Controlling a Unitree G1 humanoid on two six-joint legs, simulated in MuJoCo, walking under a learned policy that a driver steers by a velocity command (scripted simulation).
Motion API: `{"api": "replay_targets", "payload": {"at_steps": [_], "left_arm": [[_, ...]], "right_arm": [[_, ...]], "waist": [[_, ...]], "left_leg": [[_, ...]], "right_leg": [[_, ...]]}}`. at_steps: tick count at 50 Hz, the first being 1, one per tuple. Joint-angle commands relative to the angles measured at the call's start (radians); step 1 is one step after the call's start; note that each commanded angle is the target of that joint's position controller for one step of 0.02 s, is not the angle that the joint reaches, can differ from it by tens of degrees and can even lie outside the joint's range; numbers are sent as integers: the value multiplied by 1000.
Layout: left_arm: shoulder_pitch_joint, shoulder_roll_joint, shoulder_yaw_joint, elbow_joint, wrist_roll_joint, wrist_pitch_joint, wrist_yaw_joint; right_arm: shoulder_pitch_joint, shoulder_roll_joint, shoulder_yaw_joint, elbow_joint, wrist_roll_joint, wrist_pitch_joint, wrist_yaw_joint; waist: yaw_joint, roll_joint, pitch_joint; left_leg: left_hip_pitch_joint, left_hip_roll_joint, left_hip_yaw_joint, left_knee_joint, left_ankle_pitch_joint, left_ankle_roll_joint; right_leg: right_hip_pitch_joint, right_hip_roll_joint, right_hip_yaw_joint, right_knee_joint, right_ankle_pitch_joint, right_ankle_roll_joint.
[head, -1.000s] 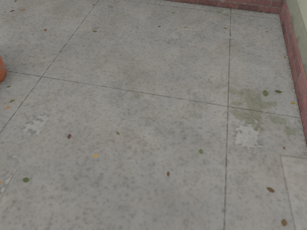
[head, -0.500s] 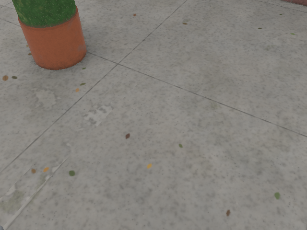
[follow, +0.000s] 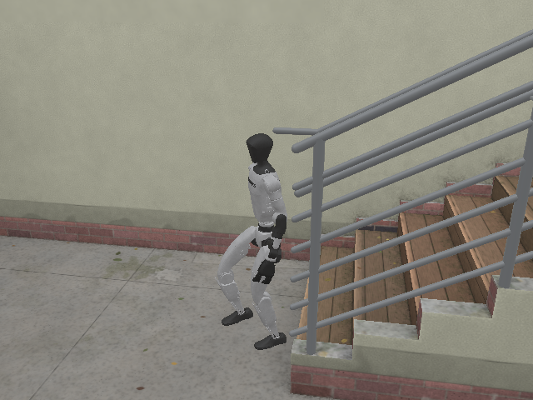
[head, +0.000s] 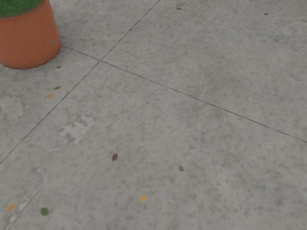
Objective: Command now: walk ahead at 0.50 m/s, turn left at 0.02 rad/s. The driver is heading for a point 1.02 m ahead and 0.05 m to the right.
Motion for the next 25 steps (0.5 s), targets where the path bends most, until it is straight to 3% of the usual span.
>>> {"api": "replay_targets", "payload": {"at_steps": [1,3,4,5,6,7,8,9,10,11,12,14,15,16,19,21,25], "left_arm": [[5,-24,-20,-43,-16,-11,-10],[-90,7,-15,-71,-33,-9,-14],[-118,16,-15,-84,-28,-11,-22],[-171,36,-9,-104,-14,-13,-28],[-175,38,-7,-106,-11,-18,-25],[-128,41,-3,-94,-8,-25,-24],[9,60,9,-53,-6,-34,-20],[187,110,28,-14,4,-47,-11],[346,252,64,5,30,-52,0],[349,244,69,12,-10,-31,-7],[235,202,54,-4,-23,-24,-5],[89,95,26,-25,-24,-32,-10],[69,61,18,-19,-26,-35,-9],[81,44,13,-15,-31,-42,-10],[146,82,24,16,-28,-65,-9],[159,89,28,20,-29,-69,-6],[225,90,28,41,-27,-65,-6]], "right_arm": [[-60,-73,-5,-90,13,-19,4],[-13,-105,-10,-79,15,-15,4],[26,-91,-1,-67,6,-12,10],[59,-88,1,-54,3,-9,3],[81,-105,3,-44,-2,-6,-2],[87,-127,0,-36,-11,-4,-7],[86,-134,1,-31,-16,-2,-10],[74,-113,9,-43,-7,-11,-10],[153,-22,32,-76,28,-14,1],[101,-81,10,-84,20,-11,6],[15,-111,-3,-113,10,-4,5],[-42,-68,-3,-126,-6,1,11],[-17,-53,-2,-120,-18,16,15],[18,-31,1,-95,-20,34,23],[-38,-32,-5,-111,-27,60,32],[-150,-42,-10,-144,-31,63,34],[-329,-21,-2,-199,-15,52,41]], "waist": [[46,117,-4],[19,105,14],[-1,143,22],[-15,96,39],[-18,85,41],[5,89,19],[67,71,-44],[147,57,-126],[150,-119,-314],[162,-94,-351],[113,-15,-172],[35,-6,-13],[-5,-29,0],[-25,-35,1],[-45,-27,1],[-32,-5,11],[18,-37,11]], "left_leg": [[-203,249,-157,-246,527,122],[-137,255,-162,-269,486,105],[-63,262,-171,-275,515,107],[7,281,-170,-250,525,98],[64,288,-168,-211,598,95],[103,283,-155,-131,707,87],[103,257,-114,29,795,72],[-19,217,-79,250,705,54],[-292,104,-11,670,221,6],[-472,18,-105,835,-211,10],[-561,77,-127,883,-129,18],[-493,143,-130,767,-8,22],[-420,164,-133,718,21,15],[-365,166,-119,686,11,0],[-380,166,-103,614,95,-21],[-443,182,-78,522,180,-39],[-421,170,-36,261,309,-53]], "right_leg": [[241,5,-47,-237,208,-12],[276,30,-78,-314,218,-24],[259,42,-92,-343,193,-35],[247,55,-110,-393,155,-41],[257,77,-133,-424,112,-54],[323,102,-141,-461,56,-67],[478,132,-151,-502,30,-85],[715,78,-64,-521,9,-119],[1024,-266,395,-556,-45,-260],[1059,-334,693,-722,-122,-313],[919,-304,554,-747,-164,-281],[647,-207,324,-802,15,-212],[553,-163,241,-827,40,-183],[499,-151,198,-847,92,-174],[486,-120,117,-879,220,-187],[528,-118,80,-895,282,-186],[594,-81,20,-892,329,-164]]}}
